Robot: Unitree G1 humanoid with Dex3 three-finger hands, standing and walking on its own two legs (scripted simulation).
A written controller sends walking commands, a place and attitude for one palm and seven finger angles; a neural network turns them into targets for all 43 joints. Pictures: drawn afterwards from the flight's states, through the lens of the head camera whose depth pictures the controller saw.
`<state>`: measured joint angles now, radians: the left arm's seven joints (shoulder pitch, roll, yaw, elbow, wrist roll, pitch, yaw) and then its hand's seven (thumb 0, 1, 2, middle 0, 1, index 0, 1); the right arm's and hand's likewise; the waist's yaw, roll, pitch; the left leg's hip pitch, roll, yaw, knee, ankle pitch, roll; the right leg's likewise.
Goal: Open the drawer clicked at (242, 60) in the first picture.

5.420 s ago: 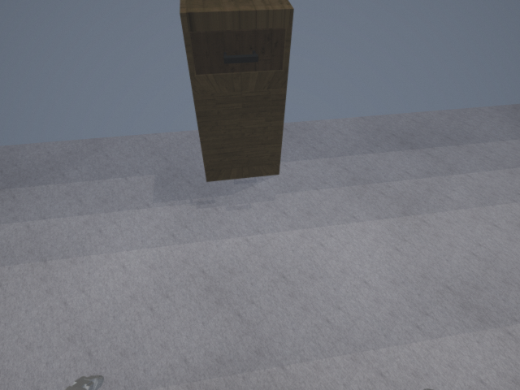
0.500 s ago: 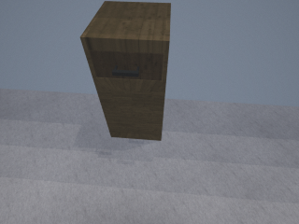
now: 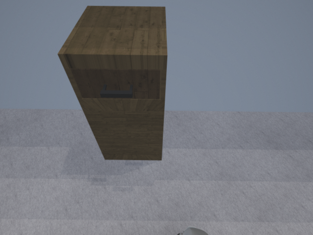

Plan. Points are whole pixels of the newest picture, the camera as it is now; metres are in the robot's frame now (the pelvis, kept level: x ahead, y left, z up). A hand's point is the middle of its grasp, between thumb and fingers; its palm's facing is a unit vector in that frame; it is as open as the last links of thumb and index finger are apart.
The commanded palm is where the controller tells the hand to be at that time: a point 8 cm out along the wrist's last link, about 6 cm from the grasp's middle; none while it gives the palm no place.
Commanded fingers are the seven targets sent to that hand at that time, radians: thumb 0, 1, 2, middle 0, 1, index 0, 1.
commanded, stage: take the last steps up to it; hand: left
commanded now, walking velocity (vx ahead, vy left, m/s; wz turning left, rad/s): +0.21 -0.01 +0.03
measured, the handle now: (117, 90) +0.66 +0.18 -0.07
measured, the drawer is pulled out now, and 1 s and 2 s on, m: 0.00 0.00 0.00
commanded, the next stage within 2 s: come to a stop and stand still in 0.16 s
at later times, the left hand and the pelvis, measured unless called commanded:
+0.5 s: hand out of the picture +0.12 +0.17 -0.18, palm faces +0.10 -0.98 -0.16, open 7.3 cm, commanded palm none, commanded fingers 0.00 0.90 0.90 -0.20 -0.30 -0.20 -0.30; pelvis +0.13 +0.00 +0.01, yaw +0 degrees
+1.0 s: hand out of the picture +0.15 +0.12 -0.14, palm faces +0.05 -0.96 -0.28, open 7.3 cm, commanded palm none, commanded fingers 0.00 0.90 0.90 -0.20 -0.30 -0.20 -0.30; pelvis +0.10 -0.07 +0.02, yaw -1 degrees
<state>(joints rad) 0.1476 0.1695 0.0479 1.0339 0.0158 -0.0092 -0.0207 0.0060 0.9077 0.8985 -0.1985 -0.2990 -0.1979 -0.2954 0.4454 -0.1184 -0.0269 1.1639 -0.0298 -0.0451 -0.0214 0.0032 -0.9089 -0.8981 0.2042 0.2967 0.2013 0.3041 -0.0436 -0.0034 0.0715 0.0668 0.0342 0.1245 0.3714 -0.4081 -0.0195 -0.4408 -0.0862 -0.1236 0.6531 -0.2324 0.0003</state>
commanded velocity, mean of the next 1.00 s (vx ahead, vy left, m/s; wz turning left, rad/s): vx -0.03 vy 0.04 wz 0.01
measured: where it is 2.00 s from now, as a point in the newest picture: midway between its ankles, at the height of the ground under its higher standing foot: outside the picture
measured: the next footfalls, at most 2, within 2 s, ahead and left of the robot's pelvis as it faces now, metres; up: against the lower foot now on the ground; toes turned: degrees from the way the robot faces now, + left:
right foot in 0.02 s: +0.15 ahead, -0.12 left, +0.00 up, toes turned -8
left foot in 0.38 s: +0.21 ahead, +0.12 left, +0.00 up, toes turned +8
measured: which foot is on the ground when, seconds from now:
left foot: down 0.00-0.04, up 0.06-0.36, down 0.38-0.76, up 0.78-1.00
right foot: up 0.00-0.00, down 0.02-0.46, up 0.48-0.74, down 0.76-1.00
